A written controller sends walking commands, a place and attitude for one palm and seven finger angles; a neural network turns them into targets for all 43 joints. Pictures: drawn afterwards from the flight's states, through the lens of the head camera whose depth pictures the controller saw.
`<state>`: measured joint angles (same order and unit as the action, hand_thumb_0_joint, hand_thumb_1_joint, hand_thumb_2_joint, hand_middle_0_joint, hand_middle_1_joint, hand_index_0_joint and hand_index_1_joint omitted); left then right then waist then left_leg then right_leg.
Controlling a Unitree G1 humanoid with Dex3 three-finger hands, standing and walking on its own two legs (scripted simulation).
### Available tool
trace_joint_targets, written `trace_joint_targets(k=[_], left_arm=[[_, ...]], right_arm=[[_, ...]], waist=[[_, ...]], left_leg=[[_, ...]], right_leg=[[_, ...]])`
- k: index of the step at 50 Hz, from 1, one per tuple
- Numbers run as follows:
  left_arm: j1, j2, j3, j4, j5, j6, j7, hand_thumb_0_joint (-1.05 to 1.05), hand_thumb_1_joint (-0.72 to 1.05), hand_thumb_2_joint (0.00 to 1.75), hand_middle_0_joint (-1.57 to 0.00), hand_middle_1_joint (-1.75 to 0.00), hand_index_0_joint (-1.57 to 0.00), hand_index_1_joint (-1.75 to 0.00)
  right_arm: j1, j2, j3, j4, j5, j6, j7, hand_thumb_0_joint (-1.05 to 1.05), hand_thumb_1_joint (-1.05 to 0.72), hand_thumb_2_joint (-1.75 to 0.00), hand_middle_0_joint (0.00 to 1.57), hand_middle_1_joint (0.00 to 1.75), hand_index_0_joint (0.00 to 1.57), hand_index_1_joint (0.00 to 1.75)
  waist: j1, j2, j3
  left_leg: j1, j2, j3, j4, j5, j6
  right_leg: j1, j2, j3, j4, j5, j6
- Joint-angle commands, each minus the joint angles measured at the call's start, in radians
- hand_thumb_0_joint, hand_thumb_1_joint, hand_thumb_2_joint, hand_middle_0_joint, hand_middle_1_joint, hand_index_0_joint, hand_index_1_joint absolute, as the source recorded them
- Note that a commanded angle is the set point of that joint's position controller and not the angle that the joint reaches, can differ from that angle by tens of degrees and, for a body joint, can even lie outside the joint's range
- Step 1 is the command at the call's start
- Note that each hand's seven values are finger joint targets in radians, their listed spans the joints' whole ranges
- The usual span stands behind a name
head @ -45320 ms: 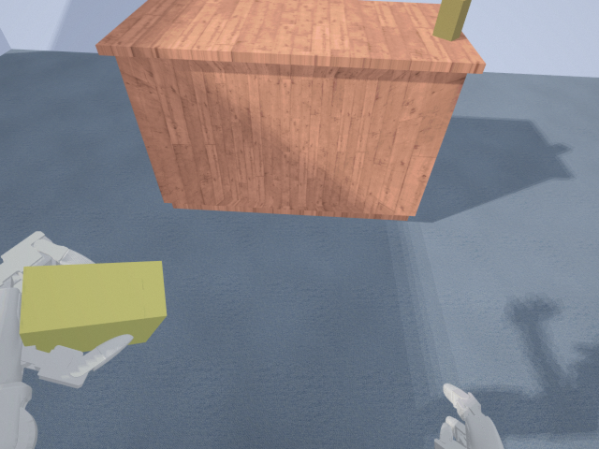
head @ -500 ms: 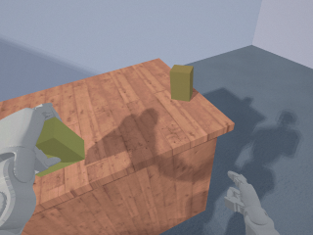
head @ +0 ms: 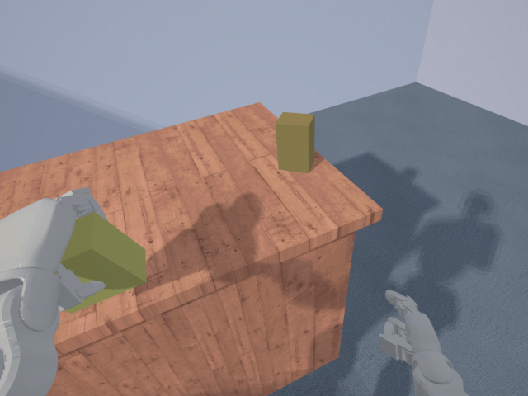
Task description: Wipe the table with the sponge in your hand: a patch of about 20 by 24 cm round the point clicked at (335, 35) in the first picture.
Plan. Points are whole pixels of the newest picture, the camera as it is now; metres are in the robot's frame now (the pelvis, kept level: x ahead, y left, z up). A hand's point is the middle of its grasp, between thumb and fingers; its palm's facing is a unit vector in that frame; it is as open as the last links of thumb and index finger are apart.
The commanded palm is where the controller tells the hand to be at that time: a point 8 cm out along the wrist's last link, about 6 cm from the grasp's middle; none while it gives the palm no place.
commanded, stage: bring the sponge back beside the body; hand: left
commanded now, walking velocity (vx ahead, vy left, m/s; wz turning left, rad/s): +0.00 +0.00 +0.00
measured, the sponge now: (91, 270) +0.21 +0.28 +0.15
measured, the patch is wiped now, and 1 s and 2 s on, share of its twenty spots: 0.95 0.95 0.95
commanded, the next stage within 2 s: step back with the hand held close in 0.08 s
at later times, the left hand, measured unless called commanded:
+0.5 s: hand (100, 238) +0.21 +0.23 +0.22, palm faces +0.34 -0.81 -0.48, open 9.8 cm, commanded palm +0.14 +0.30 +0.26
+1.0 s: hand out of the picture +0.09 +0.31 +0.24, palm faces +0.51 -0.76 -0.40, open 9.8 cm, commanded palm +0.04 +0.36 +0.26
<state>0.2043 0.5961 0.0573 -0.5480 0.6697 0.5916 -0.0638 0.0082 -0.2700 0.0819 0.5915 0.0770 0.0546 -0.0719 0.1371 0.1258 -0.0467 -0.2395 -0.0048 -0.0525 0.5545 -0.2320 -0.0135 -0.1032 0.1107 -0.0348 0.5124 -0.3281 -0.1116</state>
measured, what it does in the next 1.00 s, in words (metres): walks backwards: left foot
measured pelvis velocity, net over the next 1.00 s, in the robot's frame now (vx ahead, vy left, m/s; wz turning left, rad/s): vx -0.10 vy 0.07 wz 0.08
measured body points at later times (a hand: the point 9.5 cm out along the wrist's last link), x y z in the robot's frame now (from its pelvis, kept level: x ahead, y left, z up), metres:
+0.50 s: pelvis -0.01 +0.01 +0.00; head +0.03 +0.02 +0.45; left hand +0.18 +0.27 +0.24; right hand +0.16 -0.22 -0.09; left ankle +0.00 +0.12 -0.73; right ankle -0.03 -0.05 -0.73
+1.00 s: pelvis -0.10 +0.07 -0.01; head -0.09 +0.09 +0.44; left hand +0.05 +0.35 +0.26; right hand +0.11 -0.14 -0.06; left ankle -0.02 +0.16 -0.73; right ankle -0.10 -0.06 -0.72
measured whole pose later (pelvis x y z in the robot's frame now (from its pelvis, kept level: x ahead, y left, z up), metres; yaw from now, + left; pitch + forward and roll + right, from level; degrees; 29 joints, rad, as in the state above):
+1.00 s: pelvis -0.10 +0.07 -0.01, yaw +5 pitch +2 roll -3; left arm 0.39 0.46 0.46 -0.77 -0.05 -0.11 0.12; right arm 0.19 -0.20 0.03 0.53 0.01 -0.06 -0.07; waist 0.01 -0.01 -0.04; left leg -0.47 -0.01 -0.04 0.62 -0.19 0.04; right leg -0.36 0.05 -0.01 0.71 -0.36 0.01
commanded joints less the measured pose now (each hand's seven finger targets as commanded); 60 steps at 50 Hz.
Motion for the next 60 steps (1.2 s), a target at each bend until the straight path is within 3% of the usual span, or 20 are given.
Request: trace_joint_targets(k=[1,9,10,11,12,13,14,18,20,23,27,30,33,36,40,46,51,55,58,60], left_arm=[[-0.216,0.272,0.195,-0.211,0.054,-0.024,0.062,0.0,0.1,1.3,-1.2,-1.6,-1.2,-1.6],[-0.21,0.255,0.195,-0.161,0.043,-0.022,0.059,0.0,0.1,1.3,-1.2,-1.6,-1.2,-1.6],[-0.223,0.124,0.076,0.027,0.05,-0.005,0.052,0.0,0.1,1.3,-1.2,-1.6,-1.2,-1.6],[-0.409,0.073,0.355,-0.185,-0.735,-0.287,0.097,0.0,0.1,1.3,-1.2,-1.6,-1.2,-1.6],[-0.193,0.143,0.365,0.049,-0.709,-0.376,0.115,0.0,0.1,1.3,-1.2,-1.6,-1.2,-1.6],[-0.147,0.072,0.298,0.042,-0.706,-0.413,0.111,0.0,0.1,1.3,-1.2,-1.6,-1.2,-1.6],[-0.137,0.101,0.385,-0.071,-0.726,-0.472,0.134,0.0,0.1,1.3,-1.2,-1.6,-1.2,-1.6],[-0.003,0.099,0.452,-0.397,-0.767,-0.608,0.173,0.0,0.1,1.3,-1.2,-1.6,-1.2,-1.6],[0.076,0.123,0.52,-0.538,-0.765,-0.649,0.202,0.0,0.1,1.3,-1.2,-1.6,-1.2,-1.6],[0.173,0.137,0.59,-0.577,-0.761,-0.674,0.218,0.0,0.1,1.3,-1.2,-1.6,-1.2,-1.6],[0.223,0.111,0.613,-0.395,-0.776,-0.711,0.241,0.0,0.1,1.3,-1.2,-1.6,-1.2,-1.6],[0.258,0.078,0.6,-0.238,-0.788,-0.722,0.24,0.0,0.1,1.3,-1.2,-1.6,-1.2,-1.6],[0.201,0.074,0.574,-0.205,-0.792,-0.722,0.231,0.0,0.1,1.3,-1.2,-1.6,-1.2,-1.6],[0.191,0.05,0.537,-0.247,-0.781,-0.73,0.226,0.0,0.1,1.3,-1.2,-1.6,-1.2,-1.6],[0.161,0.062,0.535,-0.392,-0.758,-0.748,0.22,0.0,0.1,1.3,-1.2,-1.6,-1.2,-1.6],[0.054,0.052,0.54,-0.509,-0.724,-0.775,0.219,0.0,0.1,1.3,-1.2,-1.6,-1.2,-1.6],[-0.008,-0.009,0.504,-0.293,-0.732,-0.771,0.203,0.0,0.1,1.3,-1.2,-1.6,-1.2,-1.6],[-0.109,-0.04,0.422,-0.171,-0.742,-0.79,0.173,0.0,0.1,1.3,-1.2,-1.6,-1.2,-1.6],[-0.114,-0.009,0.395,-0.249,-0.749,-0.802,0.166,0.0,0.1,1.3,-1.2,-1.6,-1.2,-1.6],[-0.043,0.022,0.427,-0.275,-0.755,-0.799,0.165,0.0,0.1,1.3,-1.2,-1.6,-1.2,-1.6]], right_arm=[[-0.266,-0.077,-0.037,-0.198,-0.003,-0.069,-0.003,0.0,-0.9,-0.9,0.2,0.3,0.2,0.3],[-0.279,-0.079,-0.038,-0.199,0.008,-0.054,-0.002,0.0,-0.9,-0.9,0.2,0.3,0.2,0.3],[-0.253,-0.08,-0.03,-0.18,0.008,-0.05,-0.006,0.0,-0.9,-0.9,0.2,0.3,0.2,0.3],[-0.056,-0.078,-0.047,-0.323,0.006,-0.04,0.006,0.0,-0.9,-0.9,0.2,0.3,0.2,0.3],[0.016,-0.056,-0.025,-0.234,-0.02,-0.04,0.007,0.0,-0.9,-0.9,0.2,0.3,0.2,0.3],[-0.004,-0.041,-0.033,-0.246,-0.014,-0.035,0.016,0.0,-0.9,-0.9,0.2,0.3,0.2,0.3],[0.055,-0.047,-0.049,-0.258,-0.005,-0.033,0.015,0.0,-0.9,-0.9,0.2,0.3,0.2,0.3],[0.058,-0.091,-0.051,-0.268,-0.03,-0.027,-0.004,0.0,-0.9,-0.9,0.2,0.3,0.2,0.3],[0.066,-0.103,-0.063,-0.273,-0.045,-0.036,0.004,0.0,-0.9,-0.9,0.2,0.3,0.2,0.3],[0.104,-0.094,-0.077,-0.236,-0.059,-0.043,0.015,0.0,-0.9,-0.9,0.2,0.3,0.2,0.3],[0.147,-0.085,-0.11,-0.195,-0.032,-0.044,0.007,0.0,-0.9,-0.9,0.2,0.3,0.2,0.3],[0.157,-0.071,-0.129,-0.186,-0.017,-0.052,-0.002,0.0,-0.9,-0.9,0.2,0.3,0.2,0.3],[0.128,-0.068,-0.128,-0.189,-0.013,-0.06,-0.009,0.0,-0.9,-0.9,0.2,0.3,0.2,0.3],[0.097,-0.091,-0.12,-0.199,-0.029,-0.072,-0.019,0.0,-0.9,-0.9,0.2,0.3,0.2,0.3],[0.093,-0.091,-0.109,-0.225,-0.042,-0.09,-0.018,0.0,-0.9,-0.9,0.2,0.3,0.2,0.3],[0.102,-0.095,-0.118,-0.204,-0.073,-0.157,-0.007,0.0,-0.9,-0.9,0.2,0.3,0.2,0.3],[0.13,-0.08,-0.12,-0.154,-0.061,-0.178,0.003,0.0,-0.9,-0.9,0.2,0.3,0.2,0.3],[0.087,-0.056,-0.103,-0.132,-0.058,-0.163,0.003,0.0,-0.9,-0.9,0.2,0.3,0.2,0.3],[0.072,-0.052,-0.127,-0.155,-0.026,-0.137,-0.003,0.0,-0.9,-0.9,0.2,0.3,0.2,0.3],[0.041,-0.033,-0.109,-0.193,-0.035,-0.125,-0.001,0.0,-0.9,-0.9,0.2,0.3,0.2,0.3]], waist=[[0.01,-0.049,-0.115],[0.012,-0.059,-0.1],[-0.019,-0.107,-0.024],[-0.121,-0.263,0.144],[-0.103,-0.386,0.084],[-0.101,-0.383,0.086],[-0.1,-0.365,0.042],[-0.119,0.046,-0.15],[-0.095,0.215,-0.237],[-0.103,0.092,-0.249],[-0.153,-0.146,-0.286],[-0.167,-0.252,-0.253],[-0.169,-0.247,-0.124],[-0.153,-0.113,-0.063],[-0.13,-0.044,-0.13],[-0.128,0.191,-0.132],[-0.137,0.078,-0.104],[-0.149,-0.065,-0.068],[-0.158,-0.336,-0.132],[-0.139,-0.301,-0.069]], left_leg=[[0.112,-0.036,0.005,-0.003,0.204,0.054],[0.117,-0.029,0.004,-0.022,0.176,0.05],[0.079,-0.028,0.018,-0.023,0.144,0.049],[0.037,-0.015,-0.03,0.121,0.004,0.07],[0.044,-0.023,-0.004,0.2,-0.017,0.067],[0.024,-0.035,-0.002,0.225,-0.016,0.064],[0.055,-0.015,-0.01,0.242,-0.019,0.063],[0.066,0.067,-0.082,-0.015,0.289,0.098],[0.116,0.145,-0.204,-0.045,0.528,0.137],[0.015,0.163,-0.195,0.02,0.672,0.086],[-0.1,0.084,-0.052,0.181,0.426,0.018],[-0.156,0.066,-0.022,0.265,0.013,0.009],[-0.122,0.088,-0.029,0.246,-0.096,0.021],[-0.113,0.132,-0.087,0.019,0.138,0.053],[-0.177,0.158,-0.164,-0.056,0.21,0.078],[-0.341,0.261,-0.258,-0.302,-0.255,0.145],[-0.153,0.221,-0.223,-0.213,-0.166,0.111],[-0.069,0.137,-0.122,0.037,-0.007,0.044],[0.023,0.052,0.005,0.332,-0.02,-0.003],[-0.112,0.04,-0.003,0.44,-0.132,-0.004]], right_leg=[[-0.094,-0.091,0.164,-0.13,0.283,0.057],[-0.11,-0.082,0.171,-0.144,0.235,0.055],[-0.158,-0.085,0.13,-0.149,0.199,0.066],[-0.346,-0.16,0.22,-0.29,0.227,0.129],[-0.349,-0.212,0.229,-0.304,0.219,0.104],[-0.349,-0.234,0.23,-0.287,0.276,0.1],[-0.354,-0.282,0.25,-0.287,0.311,0.106],[-0.143,-0.227,0.069,0.038,0.642,0.121],[-0.169,-0.153,0.075,0.139,0.37,0.139],[-0.055,-0.155,0.088,-0.026,0.305,0.085],[0.073,-0.322,0.158,-0.036,0.867,0.049],[0.034,-0.387,0.156,-0.006,0.936,0.025],[-0.18,-0.391,0.147,-0.05,0.666,0.033],[-0.238,-0.265,0.077,0.002,0.437,0.084],[-0.131,-0.169,0.069,0.04,0.351,0.103],[-0.091,-0.071,0.054,0.317,-0.05,0.127],[-0.187,-0.041,0.046,0.072,-0.05,0.124],[-0.256,-0.169,0.162,-0.18,0.289,0.055],[-0.326,-0.34,0.241,-0.171,0.542,0.001],[-0.322,-0.376,0.264,-0.17,0.529,-0.028]])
